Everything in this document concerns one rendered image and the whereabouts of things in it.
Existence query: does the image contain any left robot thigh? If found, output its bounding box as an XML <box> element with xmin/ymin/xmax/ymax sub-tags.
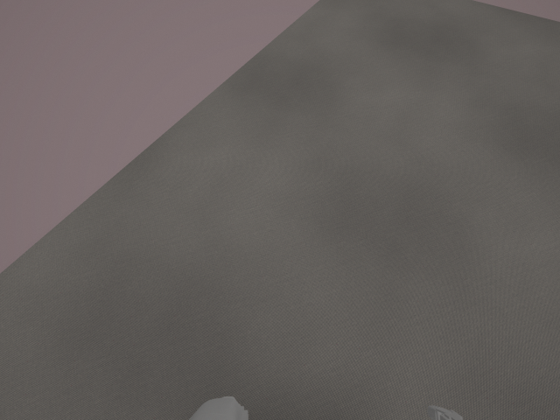
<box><xmin>189</xmin><ymin>398</ymin><xmax>249</xmax><ymax>420</ymax></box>

